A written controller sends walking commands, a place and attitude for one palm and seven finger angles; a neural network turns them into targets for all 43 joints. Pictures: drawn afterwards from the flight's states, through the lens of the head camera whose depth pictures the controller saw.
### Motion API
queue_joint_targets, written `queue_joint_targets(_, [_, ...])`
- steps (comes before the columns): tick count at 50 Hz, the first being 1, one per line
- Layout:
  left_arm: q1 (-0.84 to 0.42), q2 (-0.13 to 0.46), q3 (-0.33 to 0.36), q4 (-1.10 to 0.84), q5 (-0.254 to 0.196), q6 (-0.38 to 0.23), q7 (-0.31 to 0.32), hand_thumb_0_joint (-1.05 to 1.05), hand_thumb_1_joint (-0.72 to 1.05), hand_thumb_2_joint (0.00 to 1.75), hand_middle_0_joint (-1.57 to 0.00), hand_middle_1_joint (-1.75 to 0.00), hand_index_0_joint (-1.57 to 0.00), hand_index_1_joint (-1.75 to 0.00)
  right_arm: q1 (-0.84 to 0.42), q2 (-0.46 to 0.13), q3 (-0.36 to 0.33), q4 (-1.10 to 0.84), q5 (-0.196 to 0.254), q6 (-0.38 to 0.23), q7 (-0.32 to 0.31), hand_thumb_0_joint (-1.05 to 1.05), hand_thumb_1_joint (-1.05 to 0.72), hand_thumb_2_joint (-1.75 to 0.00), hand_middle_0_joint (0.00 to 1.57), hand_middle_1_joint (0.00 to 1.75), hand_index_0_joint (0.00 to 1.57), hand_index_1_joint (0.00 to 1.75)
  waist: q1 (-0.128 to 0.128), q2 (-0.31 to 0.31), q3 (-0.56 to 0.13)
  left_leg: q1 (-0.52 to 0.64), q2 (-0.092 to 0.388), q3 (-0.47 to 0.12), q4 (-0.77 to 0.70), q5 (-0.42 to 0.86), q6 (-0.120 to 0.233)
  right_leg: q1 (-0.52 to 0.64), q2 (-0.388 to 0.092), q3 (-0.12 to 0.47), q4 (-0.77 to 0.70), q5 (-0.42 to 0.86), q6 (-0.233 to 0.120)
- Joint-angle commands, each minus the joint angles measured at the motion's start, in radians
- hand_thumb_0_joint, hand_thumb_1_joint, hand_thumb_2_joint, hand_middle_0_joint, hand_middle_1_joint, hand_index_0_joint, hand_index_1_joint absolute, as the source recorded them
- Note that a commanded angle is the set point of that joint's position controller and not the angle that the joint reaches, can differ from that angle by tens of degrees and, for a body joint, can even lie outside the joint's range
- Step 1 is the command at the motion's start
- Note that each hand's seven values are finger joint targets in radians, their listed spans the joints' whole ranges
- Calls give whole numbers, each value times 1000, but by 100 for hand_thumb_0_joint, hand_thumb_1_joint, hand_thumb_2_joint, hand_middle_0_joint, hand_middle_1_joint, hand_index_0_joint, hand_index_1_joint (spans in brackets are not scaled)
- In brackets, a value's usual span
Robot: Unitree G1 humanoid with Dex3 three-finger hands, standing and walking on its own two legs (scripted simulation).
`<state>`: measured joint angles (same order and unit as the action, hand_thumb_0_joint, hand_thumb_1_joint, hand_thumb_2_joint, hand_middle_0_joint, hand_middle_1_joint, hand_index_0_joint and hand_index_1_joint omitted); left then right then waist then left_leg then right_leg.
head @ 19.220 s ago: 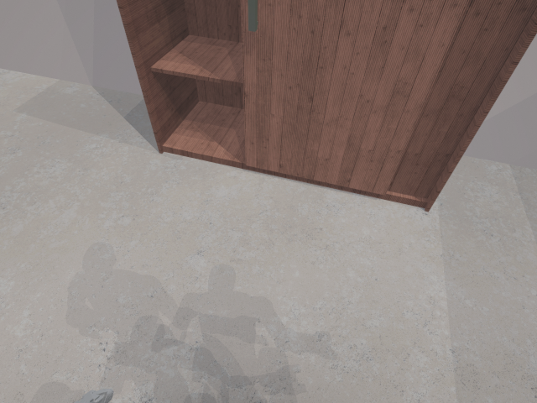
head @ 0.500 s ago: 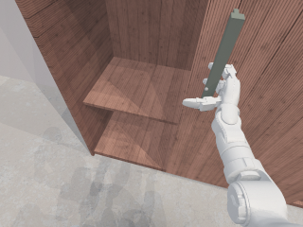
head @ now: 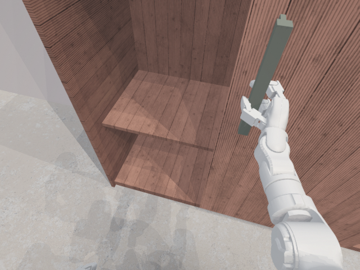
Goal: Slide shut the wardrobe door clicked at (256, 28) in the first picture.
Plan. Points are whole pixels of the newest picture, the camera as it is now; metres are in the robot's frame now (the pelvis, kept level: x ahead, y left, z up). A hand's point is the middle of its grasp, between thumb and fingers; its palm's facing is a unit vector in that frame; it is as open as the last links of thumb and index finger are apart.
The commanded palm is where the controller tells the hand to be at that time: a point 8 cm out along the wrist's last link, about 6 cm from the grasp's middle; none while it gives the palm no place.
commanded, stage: grip the handle and tug to test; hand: right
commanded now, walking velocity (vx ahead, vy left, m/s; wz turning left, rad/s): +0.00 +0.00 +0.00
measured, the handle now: (259, 84) +0.51 -0.10 +0.17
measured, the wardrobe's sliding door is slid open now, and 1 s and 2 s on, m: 0.52 0.52 0.52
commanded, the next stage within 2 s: tug the door sideways, standing still in 0.78 s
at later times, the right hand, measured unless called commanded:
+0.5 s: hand (246, 109) +0.45 -0.07 +0.13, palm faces +0.14 +0.99 +0.02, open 6.6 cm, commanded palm +0.41 -0.13 +0.13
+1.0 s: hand (246, 110) +0.45 -0.07 +0.13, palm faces +0.11 +0.99 +0.03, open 6.7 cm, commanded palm +0.42 -0.11 +0.13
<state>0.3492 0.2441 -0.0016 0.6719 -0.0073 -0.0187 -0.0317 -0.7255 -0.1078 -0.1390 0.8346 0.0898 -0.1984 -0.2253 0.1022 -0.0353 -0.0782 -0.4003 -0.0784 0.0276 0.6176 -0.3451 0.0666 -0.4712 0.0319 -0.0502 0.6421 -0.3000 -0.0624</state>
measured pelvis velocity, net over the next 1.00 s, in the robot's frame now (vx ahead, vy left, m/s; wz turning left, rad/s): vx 0.04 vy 0.01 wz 0.01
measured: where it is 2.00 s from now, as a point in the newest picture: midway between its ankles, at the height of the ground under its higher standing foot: outside the picture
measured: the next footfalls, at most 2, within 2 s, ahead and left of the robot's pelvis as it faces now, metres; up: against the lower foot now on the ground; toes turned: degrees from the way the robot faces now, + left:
none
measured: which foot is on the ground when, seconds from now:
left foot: down 0.00-1.00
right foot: down 0.00-1.00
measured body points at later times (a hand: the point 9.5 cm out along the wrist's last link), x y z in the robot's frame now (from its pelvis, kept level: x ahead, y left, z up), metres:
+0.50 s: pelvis +0.00 +0.01 +0.00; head +0.03 +0.02 +0.45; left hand +0.07 +0.26 -0.12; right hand +0.44 -0.13 +0.13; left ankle -0.02 +0.08 -0.72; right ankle +0.01 -0.08 -0.72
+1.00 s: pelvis +0.04 +0.01 +0.01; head +0.06 +0.02 +0.46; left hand +0.14 +0.26 -0.10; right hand +0.44 -0.13 +0.13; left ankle -0.02 +0.08 -0.72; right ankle +0.01 -0.08 -0.72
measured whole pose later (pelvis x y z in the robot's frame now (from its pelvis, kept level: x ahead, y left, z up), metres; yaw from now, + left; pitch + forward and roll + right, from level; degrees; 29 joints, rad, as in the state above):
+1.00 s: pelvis +0.04 +0.01 +0.01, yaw +1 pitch +7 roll +0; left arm 0.31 0.25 0.01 0.59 -0.03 0.01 -0.03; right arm -0.44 -0.08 -0.07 0.39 0.12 -0.01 -0.22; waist 0.07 -0.03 -0.09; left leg -0.29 -0.09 0.02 0.54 -0.35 0.07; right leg -0.36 0.03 -0.04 0.57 -0.32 -0.04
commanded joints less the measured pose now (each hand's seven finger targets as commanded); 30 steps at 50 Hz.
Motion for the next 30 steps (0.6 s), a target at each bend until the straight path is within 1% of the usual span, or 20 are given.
queue_joint_targets(1, [15, 132, 45, -110, -5, -34, 9, 0, 90, 90, -20, -30, -20, -30, -417, -151, -26, -270, -4, -78, -5, 0, -90, -90, 45, 140, 45, 140, -23, 59, -343, 69, 40, -37, -71, 444, -50, 255, -21, 62, -25, 335, 14])
queue_joint_targets(5, [14, 135, 45, -108, -6, -27, 10, 0, 90, 90, -20, -30, -20, -30, -442, -154, -24, -273, -14, -65, -14, 0, -90, -90, 45, 140, 45, 140, -10, 78, -316, 49, 40, -38, -79, 426, -54, 249, -23, 62, -29, 319, 11])
queue_joint_targets(6, [11, 132, 47, -112, -4, -26, 10, 0, 90, 90, -20, -30, -20, -30, -411, -152, -25, -277, -12, -59, -15, 0, -90, -90, 45, 140, 45, 140, -22, 59, -320, 61, 40, -39, -78, 426, -52, 243, -21, 59, -28, 317, 12])
queue_joint_targets(8, [7, 132, 45, -110, -6, -24, 12, 0, 90, 90, -20, -30, -20, -30, -428, -140, -9, -277, -13, -54, -16, 0, -90, -90, 45, 140, 45, 140, -10, 69, -316, 56, 42, -39, -82, 427, -54, 249, -21, 60, -29, 314, 12])
queue_joint_targets(10, [10, 135, 45, -112, -7, -22, 13, 0, 90, 90, -20, -30, -20, -30, -419, -157, -31, -269, -12, -49, -18, 0, -90, -90, 45, 140, 45, 140, -15, 94, -322, 69, 44, -45, -86, 435, -58, 237, -21, 58, -32, 306, 10])
queue_joint_targets(11, [8, 133, 47, -111, -5, -21, 14, 0, 90, 90, -20, -30, -20, -30, -437, -145, -13, -288, -8, -48, -16, 0, -90, -90, 45, 140, 45, 140, -7, 90, -324, 73, 44, -43, -84, 445, -58, 244, -20, 58, -31, 312, 9])
queue_joint_targets(12, [7, 133, 47, -111, -7, -22, 14, 0, 90, 90, -20, -30, -20, -30, -430, -147, -19, -288, -8, -49, -15, 0, -90, -90, 45, 140, 45, 140, -14, 82, -336, 75, 45, -45, -84, 446, -59, 249, -19, 57, -32, 313, 11])
queue_joint_targets(13, [4, 129, 46, -112, -6, -23, 14, 0, 90, 90, -20, -30, -20, -30, -428, -112, 11, -294, -7, -47, -12, 0, -90, -90, 45, 140, 45, 140, -8, 59, -334, 63, 44, -41, -83, 444, -56, 261, -20, 57, -30, 322, 11])
queue_joint_targets(14, [11, 132, 47, -107, -4, -20, 14, 0, 90, 90, -20, -30, -20, -30, -428, -137, -14, -280, -7, -45, -17, 0, -90, -90, 45, 140, 45, 140, -14, 81, -331, 76, 45, -41, -83, 445, -54, 250, -19, 63, -28, 326, 11])
queue_joint_targets(15, [9, 133, 45, -108, -8, -21, 14, 0, 90, 90, -20, -30, -20, -30, -427, -146, -24, -284, -7, -47, -15, 0, -90, -90, 45, 140, 45, 140, -12, 80, -343, 74, 46, -48, -86, 455, -61, 252, -19, 57, -31, 320, 10])
queue_joint_targets(18, [2, 130, 42, -108, -7, -20, 17, 0, 90, 90, -20, -30, -20, -30, -440, -154, -23, -273, -4, -44, -12, 0, -90, -90, 45, 140, 45, 140, -9, 77, -310, 75, 49, -51, -93, 442, -63, 232, -16, 55, -33, 287, 9])
queue_joint_targets(20, [-1, 132, 41, -117, -9, -18, 16, 0, 90, 90, -20, -30, -20, -30, -387, -163, -41, -266, -4, -46, -9, 0, -90, -90, 45, 140, 45, 140, -24, 95, -324, 96, 52, -57, -94, 461, -66, 221, -15, 51, -36, 288, 7])
queue_joint_targets(22, [-4, 130, 40, -120, -9, -20, 15, 0, 90, 90, -20, -30, -20, -30, -403, -143, -17, -290, -1, -48, -3, 0, -90, -90, 45, 140, 45, 140, -18, 86, -326, 95, 51, -52, -92, 462, -64, 230, -14, 53, -38, 291, 8])
queue_joint_targets(23, [-5, 128, 44, -123, -8, -22, 13, 0, 90, 90, -20, -30, -20, -30, -370, -130, -10, -294, -1, -48, 0, 0, -90, -90, 45, 140, 45, 140, -29, 79, -338, 103, 50, -51, -85, 476, -62, 237, -14, 52, -35, 306, 9])
queue_joint_targets(24, [-6, 130, 45, -131, -7, -21, 12, 0, 90, 90, -20, -30, -20, -30, -341, -147, -28, -317, 2, -51, 0, 0, -90, -90, 45, 140, 45, 140, -43, 73, -353, 128, 51, -49, -81, 493, -58, 237, -13, 54, -34, 329, 10])
queue_joint_targets(26, [-14, 128, 44, -138, -10, -20, 9, 0, 90, 90, -20, -30, -20, -30, -290, -133, -17, -337, 4, -46, 5, 0, -90, -90, 45, 140, 45, 140, -48, 67, -362, 130, 50, -48, -77, 521, -60, 250, -14, 49, -34, 344, 11])
queue_joint_targets(27, [-17, 131, 44, -144, -12, -20, 9, 0, 90, 90, -20, -30, -20, -30, -279, -145, -30, -358, 7, -44, 6, 0, -90, -90, 45, 140, 45, 140, -50, 72, -365, 135, 53, -53, -79, 541, -65, 249, -14, 46, -33, 349, 11])
queue_joint_targets(28, [-21, 125, 43, -149, -12, -22, 5, 0, 90, 90, -20, -30, -20, -30, -263, -107, 4, -380, 9, -40, 11, 0, -90, -90, 45, 140, 45, 140, -48, 67, -355, 140, 51, -49, -79, 550, -65, 251, -14, 45, -36, 353, 11])
queue_joint_targets(29, [-24, 130, 46, -153, -12, -20, 5, 0, 90, 90, -20, -30, -20, -30, -216, -133, -27, -372, 13, -34, 9, 0, -90, -90, 45, 140, 45, 140, -62, 101, -349, 161, 54, -50, -81, 560, -66, 233, -14, 46, -35, 351, 11])
queue_joint_targets(30, [-27, 132, 44, -159, -16, -18, 4, 0, 90, 90, -20, -30, -20, -30, -216, -131, -18, -398, 9, -33, 12, 0, -90, -90, 45, 140, 45, 140, -56, 112, -351, 161, 57, -53, -80, 587, -74, 232, -15, 43, -41, 349, 11])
